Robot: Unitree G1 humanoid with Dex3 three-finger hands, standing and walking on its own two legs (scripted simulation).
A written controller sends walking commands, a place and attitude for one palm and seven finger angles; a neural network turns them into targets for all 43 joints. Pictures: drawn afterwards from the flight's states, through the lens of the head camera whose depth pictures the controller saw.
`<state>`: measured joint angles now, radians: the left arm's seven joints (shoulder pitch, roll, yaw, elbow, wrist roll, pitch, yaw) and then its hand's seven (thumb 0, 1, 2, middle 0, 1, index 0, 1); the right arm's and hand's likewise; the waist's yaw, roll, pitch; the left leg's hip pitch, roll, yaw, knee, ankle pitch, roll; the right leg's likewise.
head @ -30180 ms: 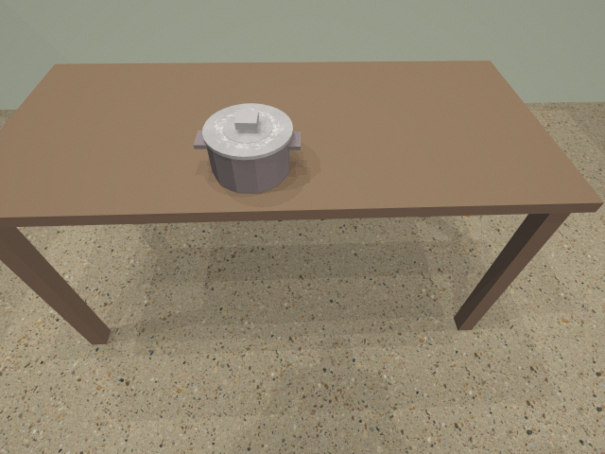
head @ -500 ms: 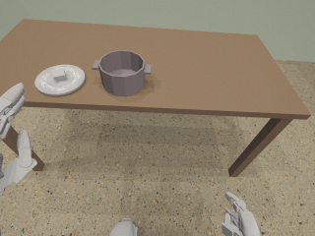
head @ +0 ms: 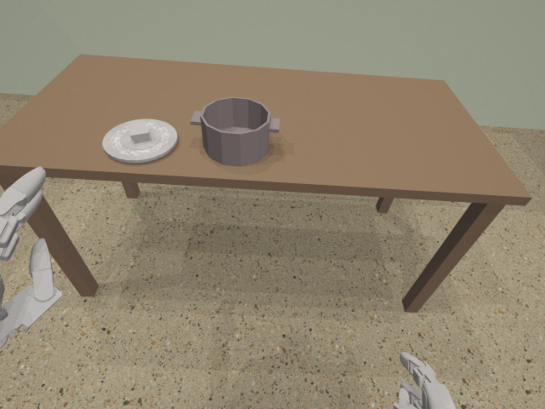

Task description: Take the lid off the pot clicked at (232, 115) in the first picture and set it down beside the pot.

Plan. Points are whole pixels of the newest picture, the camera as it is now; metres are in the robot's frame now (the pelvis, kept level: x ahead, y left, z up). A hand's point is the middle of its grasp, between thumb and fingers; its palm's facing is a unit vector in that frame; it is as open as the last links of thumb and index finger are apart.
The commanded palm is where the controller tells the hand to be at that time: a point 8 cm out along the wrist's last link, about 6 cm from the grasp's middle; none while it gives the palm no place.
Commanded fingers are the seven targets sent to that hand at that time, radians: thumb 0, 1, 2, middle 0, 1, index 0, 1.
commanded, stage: stop stepping back and stand still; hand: left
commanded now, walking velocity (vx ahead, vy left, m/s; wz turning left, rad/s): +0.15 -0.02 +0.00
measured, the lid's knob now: (139, 132) +0.76 +0.38 -0.03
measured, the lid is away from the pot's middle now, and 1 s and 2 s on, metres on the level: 0.25 0.25 0.25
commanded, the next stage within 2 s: let the arm hang, fingers relaxed in 0.92 s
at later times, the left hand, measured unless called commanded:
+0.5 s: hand (125, 365) +0.20 +0.23 -0.07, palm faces +0.08 -0.94 -0.34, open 7.4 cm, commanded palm none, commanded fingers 0.00 0.90 0.90 -0.20 -0.30 -0.20 -0.30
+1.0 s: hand out of the picture +0.01 +0.18 -0.16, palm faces +0.05 -0.97 -0.24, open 7.3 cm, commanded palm none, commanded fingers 0.00 0.90 0.90 -0.20 -0.30 -0.20 -0.30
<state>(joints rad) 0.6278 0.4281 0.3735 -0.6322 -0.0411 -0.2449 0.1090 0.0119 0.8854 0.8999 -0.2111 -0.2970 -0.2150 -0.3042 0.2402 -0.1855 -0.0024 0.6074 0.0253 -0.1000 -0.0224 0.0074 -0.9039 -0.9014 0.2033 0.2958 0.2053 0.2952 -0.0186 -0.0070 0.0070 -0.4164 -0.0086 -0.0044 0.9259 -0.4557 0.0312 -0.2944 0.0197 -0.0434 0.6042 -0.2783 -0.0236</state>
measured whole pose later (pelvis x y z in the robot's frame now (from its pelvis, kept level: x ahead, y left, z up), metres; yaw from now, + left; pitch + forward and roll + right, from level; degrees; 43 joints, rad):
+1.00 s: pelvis +0.02 -0.01 +0.01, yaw +1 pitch -1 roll -1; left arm 0.31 0.18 0.02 1.06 0.01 0.01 0.04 0.00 0.92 0.90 -0.20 -0.29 -0.20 -0.30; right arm 0.33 -0.13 -0.03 1.04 -0.01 0.02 -0.03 0.01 -0.92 -0.90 0.20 0.29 0.20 0.29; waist -0.01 0.03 0.04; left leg -0.22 0.01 -0.02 0.53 -0.30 0.00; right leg -0.16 0.00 -0.09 0.47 -0.29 -0.01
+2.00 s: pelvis +0.05 -0.01 +0.01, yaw +0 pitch +0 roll +0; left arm 0.29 0.12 0.02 1.12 0.01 0.00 0.06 0.01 0.92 0.90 -0.20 -0.29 -0.20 -0.30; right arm 0.31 -0.09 -0.04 1.13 0.00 -0.01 -0.05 0.00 -0.92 -0.90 0.20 0.29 0.20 0.29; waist -0.01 0.00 0.05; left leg -0.16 0.00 0.01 0.49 -0.32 0.01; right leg -0.11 -0.01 -0.06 0.45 -0.32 0.00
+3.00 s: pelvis +0.05 -0.01 +0.02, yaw +1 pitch -1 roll +0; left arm 0.30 0.11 0.02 1.12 0.01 -0.01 0.06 0.01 0.92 0.90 -0.20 -0.29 -0.20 -0.30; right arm 0.32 -0.09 -0.04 1.13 0.00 -0.01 -0.05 0.00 -0.91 -0.90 0.20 0.29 0.20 0.29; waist -0.01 0.00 0.04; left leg -0.15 0.00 0.01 0.48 -0.32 0.01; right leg -0.11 -0.01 -0.07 0.44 -0.32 0.00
